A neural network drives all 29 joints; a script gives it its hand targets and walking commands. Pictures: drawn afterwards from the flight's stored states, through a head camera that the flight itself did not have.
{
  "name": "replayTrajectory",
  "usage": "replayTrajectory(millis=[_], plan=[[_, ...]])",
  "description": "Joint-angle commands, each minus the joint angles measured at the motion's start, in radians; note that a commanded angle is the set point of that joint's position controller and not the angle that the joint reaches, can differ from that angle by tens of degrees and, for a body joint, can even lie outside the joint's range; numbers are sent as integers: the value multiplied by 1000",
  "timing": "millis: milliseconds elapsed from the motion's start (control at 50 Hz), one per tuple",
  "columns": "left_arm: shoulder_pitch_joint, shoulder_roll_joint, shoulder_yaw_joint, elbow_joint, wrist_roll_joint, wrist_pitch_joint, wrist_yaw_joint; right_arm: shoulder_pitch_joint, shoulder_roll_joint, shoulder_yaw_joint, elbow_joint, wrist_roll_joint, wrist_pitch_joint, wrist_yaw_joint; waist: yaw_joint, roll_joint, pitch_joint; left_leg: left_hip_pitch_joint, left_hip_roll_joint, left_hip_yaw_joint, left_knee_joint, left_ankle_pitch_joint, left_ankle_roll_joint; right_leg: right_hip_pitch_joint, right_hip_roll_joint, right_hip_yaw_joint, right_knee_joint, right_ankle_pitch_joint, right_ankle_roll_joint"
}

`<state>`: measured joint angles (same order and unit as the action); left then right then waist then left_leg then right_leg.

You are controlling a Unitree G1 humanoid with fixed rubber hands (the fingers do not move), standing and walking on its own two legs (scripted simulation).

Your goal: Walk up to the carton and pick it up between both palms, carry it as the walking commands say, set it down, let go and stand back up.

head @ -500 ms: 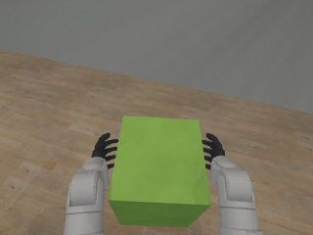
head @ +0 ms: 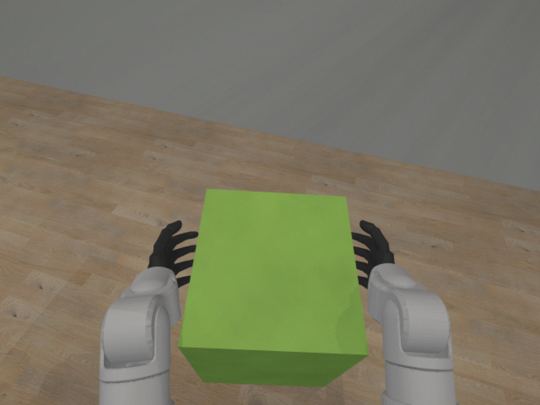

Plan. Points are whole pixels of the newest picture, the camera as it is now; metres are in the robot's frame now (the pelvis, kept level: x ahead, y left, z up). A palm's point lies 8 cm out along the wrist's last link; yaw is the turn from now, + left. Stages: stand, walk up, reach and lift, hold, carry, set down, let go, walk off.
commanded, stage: carry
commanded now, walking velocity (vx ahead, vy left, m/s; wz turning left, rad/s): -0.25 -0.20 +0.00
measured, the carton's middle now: (269, 295) +0.28 +0.01 +0.01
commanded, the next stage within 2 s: none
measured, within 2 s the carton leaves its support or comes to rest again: neither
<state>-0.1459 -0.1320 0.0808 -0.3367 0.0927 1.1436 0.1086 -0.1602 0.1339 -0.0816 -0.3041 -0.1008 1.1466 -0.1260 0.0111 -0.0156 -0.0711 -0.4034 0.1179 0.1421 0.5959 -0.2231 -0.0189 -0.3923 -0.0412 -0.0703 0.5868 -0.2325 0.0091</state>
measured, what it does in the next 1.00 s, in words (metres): walks backwards: left foot, then right foot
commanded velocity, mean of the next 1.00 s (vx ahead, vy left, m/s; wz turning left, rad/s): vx -0.25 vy -0.20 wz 0.00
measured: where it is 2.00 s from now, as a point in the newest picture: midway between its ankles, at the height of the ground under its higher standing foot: outside the picture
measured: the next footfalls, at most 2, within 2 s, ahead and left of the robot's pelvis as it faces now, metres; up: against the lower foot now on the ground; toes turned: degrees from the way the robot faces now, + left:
left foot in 0.34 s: -0.02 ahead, +0.09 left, +0.00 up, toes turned +9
right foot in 0.66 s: -0.13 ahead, -0.25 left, +0.00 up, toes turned -6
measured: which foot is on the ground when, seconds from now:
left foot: down 0.00-0.14, up 0.16-0.32, down 0.34-0.66, up 0.68-0.92, down 0.94-1.00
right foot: down 0.00-0.34, up 0.36-0.64, down 0.66-0.96, up 0.98-1.00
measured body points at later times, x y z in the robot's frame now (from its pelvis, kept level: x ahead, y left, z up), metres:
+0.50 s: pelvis -0.10 -0.05 +0.01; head -0.06 -0.02 +0.45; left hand +0.19 +0.10 +0.06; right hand +0.20 -0.19 +0.08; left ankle -0.06 +0.08 -0.73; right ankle -0.08 -0.19 -0.66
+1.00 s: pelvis -0.25 -0.17 +0.00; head -0.23 -0.14 +0.45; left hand +0.04 -0.03 +0.07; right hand +0.03 -0.32 +0.08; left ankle -0.27 -0.07 -0.73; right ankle -0.18 -0.25 -0.71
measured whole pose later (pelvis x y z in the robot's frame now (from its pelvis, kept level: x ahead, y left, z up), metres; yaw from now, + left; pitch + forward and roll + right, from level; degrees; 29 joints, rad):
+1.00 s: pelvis -0.25 -0.17 +0.00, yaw -1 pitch +3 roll -2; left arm -0.20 -0.14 0.08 -0.33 0.13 1.18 0.10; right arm -0.21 0.14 -0.13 -0.30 -0.09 1.18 -0.12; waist -0.02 -0.04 -0.02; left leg -0.32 0.06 0.12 0.62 -0.34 0.03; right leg -0.50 0.04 -0.11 0.69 -0.35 -0.02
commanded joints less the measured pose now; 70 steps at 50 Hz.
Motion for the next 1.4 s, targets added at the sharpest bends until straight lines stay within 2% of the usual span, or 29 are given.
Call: replayTrajectory(millis=[0,80,140,160,220,300,320,340,360,400,440,600,640,660,680,700,740,880,920,940,960,980,1020,1080,1260,1280,1300,1320,1380], plan=[[-453,-907,-707,-36,-388,39,-248,-435,895,679,-72,392,33,270,-8,144,-247,133,219,-173,-120,292,67,23,-43,25,19,28,-3],[-505,-956,-701,-28,-406,49,-258,-491,934,674,-71,393,44,279,-1,135,-222,26,209,-156,-105,78,54,44,-53,58,8,-38,-26],[-525,-973,-690,-19,-408,48,-261,-525,955,683,-81,406,48,281,1,-200,-234,-33,0,1,203,-192,-12,44,-231,286,-232,118,-128],[-527,-984,-695,-19,-401,45,-261,-547,963,687,-80,415,47,284,12,-223,-246,-45,-34,-17,372,-327,-9,40,-269,296,-243,164,-173],[-520,-986,-686,-25,-378,37,-255,-564,986,704,-88,446,43,289,6,-121,-290,-44,-26,-69,457,-305,15,97,-217,163,-158,351,-193],[-465,-989,-675,-13,-355,37,-237,-546,982,691,-89,453,50,293,-11,-130,-347,119,-24,-34,-78,-110,25,189,-157,120,-90,365,-123],[-460,-990,-672,-4,-352,35,-234,-544,984,690,-80,452,51,297,-18,-51,-331,240,73,-151,-206,-11,39,73,-113,93,-11,246,-67],[-457,-984,-683,-15,-359,36,-236,-490,965,676,-52,434,42,298,-23,294,-291,320,417,-528,-238,390,173,-206,10,15,145,-151,11],[-502,-999,-701,-45,-370,31,-236,-497,981,684,-86,440,35,303,-26,344,-260,285,497,-546,-211,694,264,-254,59,74,425,-375,28],[-525,-1029,-724,-52,-388,19,-238,-503,985,677,-117,434,29,307,-19,161,-255,239,360,-334,-146,702,186,-214,29,161,600,-258,29],[-523,-1021,-740,-69,-404,18,-238,-487,967,660,-115,424,25,304,-3,202,-267,277,244,-175,-111,718,114,-198,15,101,526,-180,54],[-456,-956,-745,-55,-421,49,-246,-364,896,630,-88,337,36,271,-20,310,-319,364,263,-201,-83,713,88,-4,41,-11,-17,-197,42],[-436,-968,-735,-28,-421,52,-259,-379,902,640,-81,334,34,270,-1,192,-305,201,192,-155,7,429,22,178,-19,16,-281,-43,26],[-445,-972,-726,-15,-414,50,-265,-395,899,648,-83,332,35,272,-3,-57,-292,3,91,-83,92,19,-34,257,-178,177,-309,124,-21],[-400,-995,-701,28,-385,40,-270,-436,908,680,-105,344,40,275,5,-371,-254,-167,-53,13,328,-452,-57,212,-359,336,-260,499,-163],[-467,-1018,-709,-23,-404,30,-274,-517,958,711,-123,386,32,277,4,-317,-235,-123,-52,-103,551,-504,-21,176,-294,219,-178,745,-201],[-506,-1022,-709,-78,-401,14,-271,-584,993,762,-173,446,18,283,3,-180,-251,-108,-41,-106,676,-355,-8,181,-215,63,-141,679,-166],[-391,-954,-659,-45,-323,29,-230,-537,936,736,-151,472,54,291,8,-191,-334,-11,-55,-52,90,-277,7,369,-203,183,-133,525,-190],[-378,-954,-669,-3,-315,36,-223,-501,937,713,-84,457,62,304,-10,-112,-338,191,20,-79,-243,1,23,261,-165,141,-98,422,-117],[-391,-958,-672,7,-316,32,-219,-496,943,705,-70,455,61,312,-18,42,-295,340,168,-252,-301,116,45,45,-104,112,-7,156,-52],[-456,-955,-709,-44,-348,36,-230,-428,943,667,0,430,44,317,-26,450,-236,350,474,-555,-275,567,208,-238,46,-13,193,-324,9],[-507,-993,-721,-51,-354,29,-228,-463,967,675,-57,439,40,322,-22,303,-221,331,449,-473,-203,798,237,-230,55,127,460,-366,13],[-542,-1024,-745,-62,-386,17,-235,-492,967,665,-97,437,28,323,-18,139,-214,246,323,-271,-187,590,157,-199,34,182,595,-225,25],[-552,-1001,-759,-78,-412,22,-234,-491,932,641,-103,412,27,305,-9,202,-226,256,208,-143,-170,522,104,-178,37,100,532,-175,60],[-464,-969,-743,-4,-425,62,-256,-405,892,635,-63,331,43,272,-6,272,-284,212,218,-187,-111,312,47,110,22,-14,-162,-127,17],[-462,-976,-739,1,-426,61,-261,-412,895,639,-59,335,41,274,-3,148,-266,106,158,-136,-19,175,7,195,-26,33,-284,-90,9],[-469,-973,-728,13,-415,60,-267,-423,893,646,-59,333,42,277,-7,-150,-247,-90,32,-48,110,-193,-59,233,-235,267,-366,5,-52],[-433,-1002,-703,37,-389,45,-271,-478,915,686,-78,360,46,281,3,-391,-209,-177,-87,-13,417,-512,-66,113,-382,370,-319,304,-194],[-516,-1031,-700,-59,-396,13,-272,-621,997,768,-160,462,19,287,0,-158,-219,-101,-58,-117,715,-316,-15,83,-199,57,-208,365,-160]])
